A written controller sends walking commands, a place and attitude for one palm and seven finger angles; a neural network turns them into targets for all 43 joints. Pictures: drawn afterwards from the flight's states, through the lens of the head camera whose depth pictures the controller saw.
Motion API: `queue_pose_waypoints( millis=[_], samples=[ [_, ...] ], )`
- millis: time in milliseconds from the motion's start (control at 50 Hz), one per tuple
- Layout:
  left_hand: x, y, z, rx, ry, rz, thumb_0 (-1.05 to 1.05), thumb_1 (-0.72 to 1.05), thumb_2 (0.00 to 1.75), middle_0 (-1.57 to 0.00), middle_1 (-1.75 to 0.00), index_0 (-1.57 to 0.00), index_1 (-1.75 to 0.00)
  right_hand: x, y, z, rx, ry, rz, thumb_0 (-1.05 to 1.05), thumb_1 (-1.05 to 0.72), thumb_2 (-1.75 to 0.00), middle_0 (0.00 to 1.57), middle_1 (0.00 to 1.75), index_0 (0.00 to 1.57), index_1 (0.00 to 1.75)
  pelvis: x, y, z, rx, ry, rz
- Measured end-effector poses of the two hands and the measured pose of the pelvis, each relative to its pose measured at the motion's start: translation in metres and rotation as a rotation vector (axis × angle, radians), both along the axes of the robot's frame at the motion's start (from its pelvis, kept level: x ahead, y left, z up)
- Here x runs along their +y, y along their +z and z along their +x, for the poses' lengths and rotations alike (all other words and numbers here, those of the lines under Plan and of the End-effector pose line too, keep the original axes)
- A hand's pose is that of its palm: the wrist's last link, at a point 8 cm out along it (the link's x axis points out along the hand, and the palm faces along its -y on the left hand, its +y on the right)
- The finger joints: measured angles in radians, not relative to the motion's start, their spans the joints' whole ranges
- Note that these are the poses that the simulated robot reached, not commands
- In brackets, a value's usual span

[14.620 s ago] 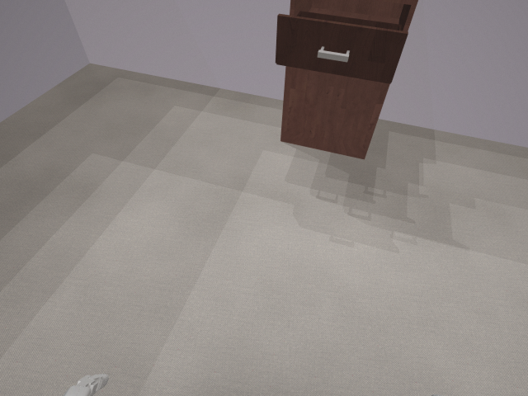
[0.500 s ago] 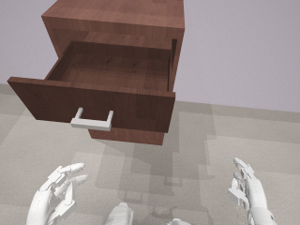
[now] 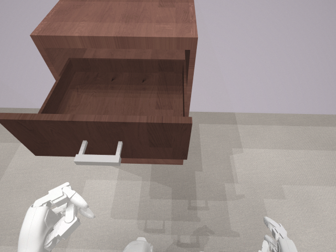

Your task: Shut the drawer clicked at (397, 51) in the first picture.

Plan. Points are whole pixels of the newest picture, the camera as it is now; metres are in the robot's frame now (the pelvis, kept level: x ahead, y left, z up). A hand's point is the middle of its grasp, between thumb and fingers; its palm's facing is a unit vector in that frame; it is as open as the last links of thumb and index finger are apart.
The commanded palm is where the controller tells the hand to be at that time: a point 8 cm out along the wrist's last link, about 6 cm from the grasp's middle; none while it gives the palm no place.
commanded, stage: raise the hand and make a fist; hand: left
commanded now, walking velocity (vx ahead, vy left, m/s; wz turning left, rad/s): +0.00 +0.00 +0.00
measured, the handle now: (100, 152) +0.36 +0.20 +0.01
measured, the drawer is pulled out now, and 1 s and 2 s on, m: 0.29 0.29 0.29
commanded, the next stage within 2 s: bring the fist close to the handle in 0.92 s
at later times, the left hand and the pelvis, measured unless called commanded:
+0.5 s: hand (80, 227) +0.16 +0.16 +0.10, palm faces -0.01 -1.00 -0.03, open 3.2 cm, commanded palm +0.14 +0.21 +0.11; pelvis -0.01 +0.02 +0.00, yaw +1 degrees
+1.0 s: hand (84, 218) +0.18 +0.15 +0.10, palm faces +0.02 -1.00 -0.05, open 3.3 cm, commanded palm +0.14 +0.21 +0.11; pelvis +0.00 +0.00 +0.01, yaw +1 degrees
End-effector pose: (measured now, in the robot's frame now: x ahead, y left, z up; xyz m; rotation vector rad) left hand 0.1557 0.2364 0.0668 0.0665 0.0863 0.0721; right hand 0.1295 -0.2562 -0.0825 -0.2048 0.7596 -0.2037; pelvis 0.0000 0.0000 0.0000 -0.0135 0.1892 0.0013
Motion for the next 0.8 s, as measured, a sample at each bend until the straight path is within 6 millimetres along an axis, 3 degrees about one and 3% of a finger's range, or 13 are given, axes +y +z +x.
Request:
queue_pose_waypoints(
  millis=[100,200,300,400,480,600,740,800],
  samples=[
    [-0.018,-0.012,-0.008,0.039,-0.100,-0.069,0.01,0.91,0.90,-1.11,-1.28,-1.11,-1.29,0.011,0.013,0.034,-0.105,0.052,-0.028,0.01,-0.91,-0.90,0.20,0.30,0.20,0.30,0.010,-0.003,-0.002,0.008,0.010,-0.012],
    [-0.016,0.013,-0.003,-0.087,-0.064,-0.050,0.02,0.90,0.90,-1.21,-1.39,-1.21,-1.40,0.038,0.029,0.063,-0.207,0.097,0.009,0.01,-0.91,-0.90,0.20,0.30,0.20,0.30,0.015,-0.003,-0.002,-0.006,0.009,-0.016],
    [-0.013,0.028,-0.003,-0.120,-0.040,-0.049,0.01,0.90,0.90,-1.30,-1.49,-1.31,-1.50,0.067,0.041,0.076,-0.258,0.148,0.072,0.01,-0.91,-0.90,0.20,0.30,0.20,0.30,0.020,0.000,-0.003,-0.033,0.014,-0.022],
    [-0.025,0.020,-0.011,-0.026,-0.097,-0.075,0.01,0.90,0.90,-1.36,-1.56,-1.36,-1.56,0.080,0.047,0.070,-0.264,0.175,0.093,0.01,-0.90,-0.90,0.20,0.30,0.20,0.30,0.023,0.003,-0.007,-0.056,0.017,-0.024],
    [-0.024,0.027,-0.014,-0.042,-0.094,-0.052,0.02,0.90,0.90,-1.38,-1.58,-1.39,-1.59,0.079,0.045,0.058,-0.240,0.177,0.081,0.01,-0.90,-0.90,0.21,0.30,0.20,0.30,0.022,0.004,-0.011,-0.069,0.018,-0.025],
    [-0.015,0.043,-0.005,-0.125,-0.047,-0.026,0.02,0.90,0.90,-1.40,-1.59,-1.40,-1.60,0.065,0.035,0.034,-0.175,0.155,0.068,0.01,-0.90,-0.90,0.21,0.30,0.20,0.30,0.019,0.005,-0.014,-0.076,0.019,-0.026],
    [-0.026,0.027,-0.001,-0.011,-0.101,-0.042,0.01,0.90,0.90,-1.40,-1.60,-1.40,-1.60,0.041,0.030,0.015,-0.133,0.085,0.047,0.01,-0.90,-0.90,0.20,0.30,0.20,0.30,0.014,0.008,-0.011,-0.076,0.010,-0.017],
    [-0.026,0.029,-0.001,-0.014,-0.088,-0.028,0.02,0.90,0.90,-1.40,-1.60,-1.40,-1.60,0.033,0.031,0.014,-0.135,0.070,0.036,0.01,-0.90,-0.90,0.20,0.30,0.20,0.30,0.011,0.009,-0.008,-0.076,0.006,-0.013]
  ],
)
